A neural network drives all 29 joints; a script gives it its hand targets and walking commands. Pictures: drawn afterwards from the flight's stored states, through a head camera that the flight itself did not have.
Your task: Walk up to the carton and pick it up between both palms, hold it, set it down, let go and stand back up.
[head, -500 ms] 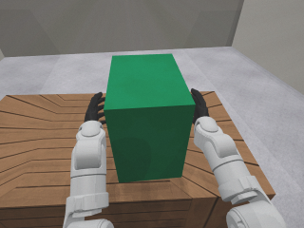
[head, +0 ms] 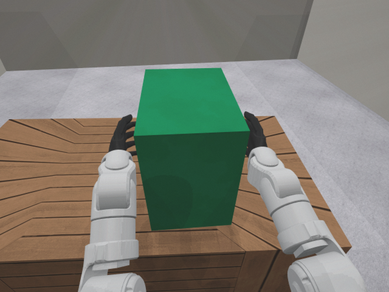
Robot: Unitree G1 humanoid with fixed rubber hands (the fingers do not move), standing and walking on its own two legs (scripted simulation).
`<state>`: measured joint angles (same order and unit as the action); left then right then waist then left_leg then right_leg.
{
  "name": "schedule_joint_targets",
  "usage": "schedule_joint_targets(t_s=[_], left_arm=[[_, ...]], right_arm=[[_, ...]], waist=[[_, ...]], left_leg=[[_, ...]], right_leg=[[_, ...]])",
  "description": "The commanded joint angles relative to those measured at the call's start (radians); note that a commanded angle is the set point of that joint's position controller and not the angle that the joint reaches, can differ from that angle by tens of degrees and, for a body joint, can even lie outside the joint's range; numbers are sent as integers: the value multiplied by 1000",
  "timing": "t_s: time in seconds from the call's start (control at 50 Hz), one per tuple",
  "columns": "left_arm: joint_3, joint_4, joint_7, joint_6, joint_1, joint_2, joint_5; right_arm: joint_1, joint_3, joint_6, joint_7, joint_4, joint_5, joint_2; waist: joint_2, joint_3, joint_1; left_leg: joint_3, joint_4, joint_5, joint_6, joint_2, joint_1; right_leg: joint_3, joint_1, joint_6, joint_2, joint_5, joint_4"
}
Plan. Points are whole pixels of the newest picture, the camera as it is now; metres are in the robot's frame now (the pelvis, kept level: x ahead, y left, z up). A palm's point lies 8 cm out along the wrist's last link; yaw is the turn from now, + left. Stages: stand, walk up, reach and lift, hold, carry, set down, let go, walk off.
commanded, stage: hold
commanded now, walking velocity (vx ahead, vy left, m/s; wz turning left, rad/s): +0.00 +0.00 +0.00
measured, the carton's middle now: (187, 145) +0.42 +0.01 +0.13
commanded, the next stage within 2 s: none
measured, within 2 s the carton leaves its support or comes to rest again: neither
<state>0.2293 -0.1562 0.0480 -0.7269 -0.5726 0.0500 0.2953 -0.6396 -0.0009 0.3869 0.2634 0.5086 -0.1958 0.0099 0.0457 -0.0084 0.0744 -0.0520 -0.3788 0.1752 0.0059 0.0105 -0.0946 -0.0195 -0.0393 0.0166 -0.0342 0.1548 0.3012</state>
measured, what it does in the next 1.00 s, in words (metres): stands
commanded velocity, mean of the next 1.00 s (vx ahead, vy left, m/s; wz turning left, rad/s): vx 0.00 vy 0.00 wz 0.00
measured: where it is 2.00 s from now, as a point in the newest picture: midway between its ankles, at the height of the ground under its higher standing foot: outside the picture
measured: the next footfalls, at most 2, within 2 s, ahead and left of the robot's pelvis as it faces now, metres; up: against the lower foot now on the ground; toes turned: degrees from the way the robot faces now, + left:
none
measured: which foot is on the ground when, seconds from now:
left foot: down 0.00-1.00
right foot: down 0.00-1.00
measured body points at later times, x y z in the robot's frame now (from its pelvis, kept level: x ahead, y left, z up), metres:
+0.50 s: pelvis +0.01 +0.00 +0.00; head -0.03 +0.02 +0.45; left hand +0.38 +0.14 +0.17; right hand +0.38 -0.13 +0.17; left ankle +0.03 +0.11 -0.75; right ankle +0.01 -0.11 -0.75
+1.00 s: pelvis +0.00 +0.00 +0.00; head -0.05 +0.02 +0.45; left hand +0.37 +0.15 +0.17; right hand +0.37 -0.13 +0.17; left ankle +0.03 +0.11 -0.75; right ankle +0.01 -0.11 -0.75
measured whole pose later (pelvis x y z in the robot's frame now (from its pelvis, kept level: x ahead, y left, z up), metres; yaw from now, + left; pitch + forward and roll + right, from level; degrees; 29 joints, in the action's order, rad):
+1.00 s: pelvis +0.00 +0.00 +0.00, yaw +0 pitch -8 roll -1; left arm 0.24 -0.10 0.03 -0.75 -0.55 0.06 0.31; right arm -0.62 0.00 0.41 0.27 0.45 -0.19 0.03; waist 0.05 0.01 0.08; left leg -0.05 -0.38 0.18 0.00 0.01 -0.07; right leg -0.03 -0.01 0.02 -0.04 0.16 0.31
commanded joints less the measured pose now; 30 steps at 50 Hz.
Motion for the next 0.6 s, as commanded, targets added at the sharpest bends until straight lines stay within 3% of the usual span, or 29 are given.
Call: schedule_joint_targets(t_s=[0.0, 0.02, 0.04, 0.06, 0.08, 0.12, 0.14, 0.16, 0.18, 0.2, 0.24, 0.26, 0.28, 0.3, 0.32, 0.34, 0.36, 0.38, 0.42, 0.44, 0.46, 0.48, 0.5, 0.52, 0.54, 0.56, 0.58], left_arm=[[-571, 184, -124, 118, -800, 671, -203], [-581, 222, -127, 120, -809, 681, -216], [-540, 168, -130, 110, -792, 660, -190], [-550, 189, -136, 114, -803, 666, -196], [-545, 172, -138, 106, -777, 659, -202], [-488, 116, -142, 99, -809, 640, -155], [-518, 146, -143, 104, -858, 661, -180], [-488, 104, -146, 101, -841, 647, -157], [-503, 133, -149, 103, -862, 658, -173], [-501, 99, -147, 106, -869, 656, -180], [-523, 176, -138, 117, -828, 672, -200], [-575, 237, -129, 121, -840, 695, -223], [-577, 188, -128, 118, -823, 691, -226], [-585, 220, -125, 123, -804, 697, -231], [-593, 229, -124, 121, -765, 687, -239], [-598, 276, -121, 122, -761, 696, -223], [-572, 204, -125, 106, -724, 662, -207], [-545, 183, -131, 96, -746, 657, -194], [-526, 222, -145, 89, -735, 638, -185], [-494, 164, -150, 80, -737, 609, -161], [-492, 217, -155, 89, -779, 615, -170], [-531, 287, -156, 93, -781, 615, -195], [-516, 219, -155, 81, -725, 618, -170], [-555, 277, -158, 86, -734, 630, -198], [-548, 290, -161, 91, -729, 612, -196], [-579, 330, -158, 103, -714, 628, -222], [-586, 338, -152, 97, -709, 633, -214]], right_arm=[[-926, 395, -93, -125, -403, -113, 630], [-958, 398, -102, -125, -454, -113, 623], [-902, 373, -84, -126, -373, -98, 611], [-910, 382, -91, -129, -392, -107, 626], [-913, 380, -89, -124, -380, -97, 628], [-902, 349, -71, -129, -293, -71, 623], [-915, 330, -82, -133, -297, -69, 618], [-896, 294, -72, -134, -243, -59, 597], [-933, 301, -90, -140, -305, -57, 624], [-955, 314, -87, -137, -299, -63, 630], [-963, 357, -105, -134, -409, -96, 655], [-965, 384, -103, -130, -440, -117, 653], [-982, 386, -103, -124, -448, -118, 628], [-938, 388, -101, -122, -438, -116, 628], [-951, 413, -108, -118, -508, -145, 614], [-908, 434, -94, -114, -470, -140, 633], [-904, 420, -81, -109, -446, -138, 620], [-880, 402, -66, -109, -385, -118, 607], [-831, 399, -69, -109, -372, -117, 619], [-855, 392, -64, -107, -348, -106, 626], [-836, 379, -61, -106, -343, -103, 634], [-832, 391, -74, -104, -396, -118, 645], [-851, 388, -74, -102, -414, -119, 623], [-861, 428, -84, -99, -468, -136, 643], [-861, 440, -84, -93, -491, -142, 640], [-874, 450, -98, -89, -556, -160, 641], [-855, 452, -87, -86, -547, -156, 632]], waist=[[-109, -476, 19], [-103, -514, 16], [-78, -422, 16], [-70, -443, 7], [-74, -445, 7], [-78, -358, -6], [-91, -385, 22], [-102, -307, 3], [-104, -402, 14], [-105, -375, 8], [-98, -488, -4], [-118, -565, 9], [-104, -553, 23], [-96, -559, 26], [-74, -581, 9], [-88, -562, 24], [-87, -464, 10], [-59, -409, 16], [-41, -399, 10], [-42, -336, -7], [-39, -390, 5], [-77, -454, 0], [-109, -412, -9], [-84, -476, 14], [-75, -506, 14], [-97, -562, 9], [-108, -558, 22]], left_leg=[[21, 8, -339, -51, 23, 207], [20, 9, -320, -47, 21, 207], [26, 34, -263, -36, 16, 178], [31, 33, -271, -33, 20, 173], [35, 27, -269, -38, 20, 167], [38, 70, -147, -26, 21, 131], [24, 72, -110, -29, 11, 137], [29, 88, -78, -19, 15, 117], [25, 79, -111, -24, 11, 143], [41, 76, -114, -25, 16, 131], [33, 36, -275, -35, 20, 193], [29, 6, -385, -52, 24, 236], [15, -6, -418, -57, 17, 257], [23, -16, -444, -60, 17, 266], [17, -20, -467, -50, 22, 246], [21, -20, -470, -54, 25, 263], [24, -15, -423, -52, 21, 218], [26, 12, -346, -47, 18, 181], [36, 34, -291, -30, 21, 172], [44, 43, -237, -25, 25, 138], [40, 50, -238, -16, 31, 150], [42, 26, -303, -37, 33, 180], [49, 28, -324, -34, 44, 163], [37, 3, -384, -41, 39, 193], [39, -6, -428, -44, 40, 216], [36, -26, -484, -51, 38, 231], [30, -33, -501, -57, 39, 250]], right_leg=[[-25, 94, -63, -34, -219, -20], [-29, 85, -59, -42, -205, -24], [-26, 66, -63, -33, -167, -33], [-21, 81, -58, -31, -165, -32], [-26, 89, -61, -27, -184, -33], [-19, 86, -58, -24, -73, -47], [-26, 63, -51, -20, -72, -37], [-20, 47, -53, -15, -27, -53], [-25, 67, -48, -22, -63, -38], [-27, 68, -52, -20, -58, -41], [-27, 112, -60, -29, -200, -27], [-27, 125, -63, -37, -269, -15], [-33, 102, -61, -43, -287, -16], [-35, 114, -59, -50, -291, -27], [-26, 124, -65, -52, -333, -23], [-28, 126, -70, -47, -351, -10], [-27, 120, -64, -43, -291, -27], [-27, 98, -59, -44, -229, -32], [-18, 123, -70, -34, -231, -30], [-22, 124, -72, -25, -200, -30], [-3, 152, -71, -19, -202, -31], [-12, 158, -75, -22, -275, -13], [-6, 141, -74, -17, -287, -23], [-19, 175, -80, -25, -358, -6], [-18, 208, -82, -30, -402, 1], [-14, 200, -84, -35, -465, 5], [-20, 210, -82, -34, -459, 1]])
